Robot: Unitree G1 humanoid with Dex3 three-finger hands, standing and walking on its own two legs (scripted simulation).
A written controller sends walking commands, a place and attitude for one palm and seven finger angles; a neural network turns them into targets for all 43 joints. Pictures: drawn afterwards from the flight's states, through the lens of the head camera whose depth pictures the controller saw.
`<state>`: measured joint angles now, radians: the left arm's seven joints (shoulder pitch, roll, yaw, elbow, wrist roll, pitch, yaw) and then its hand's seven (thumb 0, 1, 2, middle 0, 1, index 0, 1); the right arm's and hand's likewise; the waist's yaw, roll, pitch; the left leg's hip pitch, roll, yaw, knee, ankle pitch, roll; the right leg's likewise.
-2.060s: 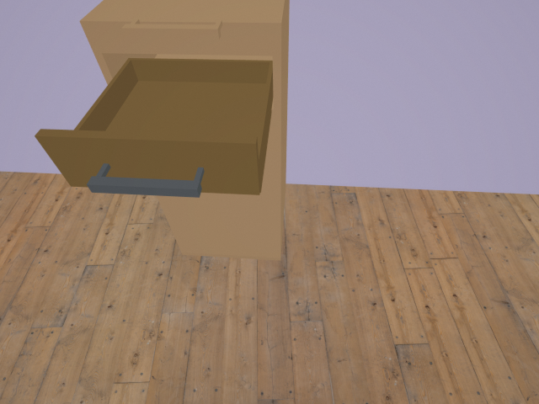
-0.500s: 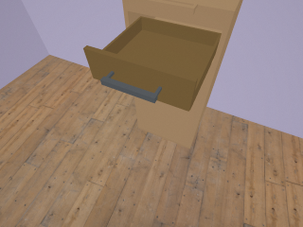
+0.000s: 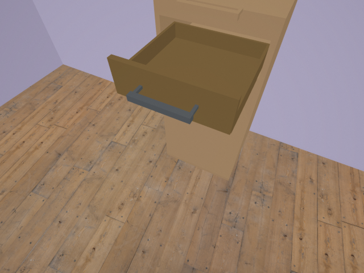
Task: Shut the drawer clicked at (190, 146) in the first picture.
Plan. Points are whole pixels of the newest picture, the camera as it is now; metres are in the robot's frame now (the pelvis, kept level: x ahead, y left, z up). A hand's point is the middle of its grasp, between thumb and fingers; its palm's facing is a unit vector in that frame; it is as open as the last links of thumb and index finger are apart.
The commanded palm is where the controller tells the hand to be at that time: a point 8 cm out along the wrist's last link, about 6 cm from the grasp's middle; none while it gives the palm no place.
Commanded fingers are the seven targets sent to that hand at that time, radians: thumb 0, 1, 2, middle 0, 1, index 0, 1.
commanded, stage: turn to face it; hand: left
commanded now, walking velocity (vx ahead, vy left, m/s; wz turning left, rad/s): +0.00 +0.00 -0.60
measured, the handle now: (162, 102) +0.52 +0.09 +0.06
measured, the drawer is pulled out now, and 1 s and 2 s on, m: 0.30 0.30 0.30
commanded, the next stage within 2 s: take the last steps up to it in 0.72 s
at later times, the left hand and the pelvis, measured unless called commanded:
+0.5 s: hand out of the picture +0.08 +0.17 -0.16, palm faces -0.14 -0.94 -0.33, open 7.4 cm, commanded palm none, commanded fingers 0.00 0.90 0.90 -0.20 -0.30 -0.20 -0.30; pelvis -0.02 -0.03 -0.01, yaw -12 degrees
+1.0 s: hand out of the picture +0.13 +0.15 -0.18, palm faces -0.27 -0.94 -0.21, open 7.4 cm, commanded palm none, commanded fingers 0.00 0.90 0.90 -0.20 -0.30 -0.20 -0.30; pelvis +0.01 -0.03 +0.00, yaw -19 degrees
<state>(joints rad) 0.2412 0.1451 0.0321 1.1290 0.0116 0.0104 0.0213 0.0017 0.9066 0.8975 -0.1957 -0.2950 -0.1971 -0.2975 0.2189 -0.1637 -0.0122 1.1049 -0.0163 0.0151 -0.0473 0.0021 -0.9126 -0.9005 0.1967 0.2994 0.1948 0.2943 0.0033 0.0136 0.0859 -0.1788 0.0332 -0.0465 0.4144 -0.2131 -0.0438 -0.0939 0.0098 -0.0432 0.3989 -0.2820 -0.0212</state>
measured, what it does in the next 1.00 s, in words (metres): steps on the spot, turning right: left foot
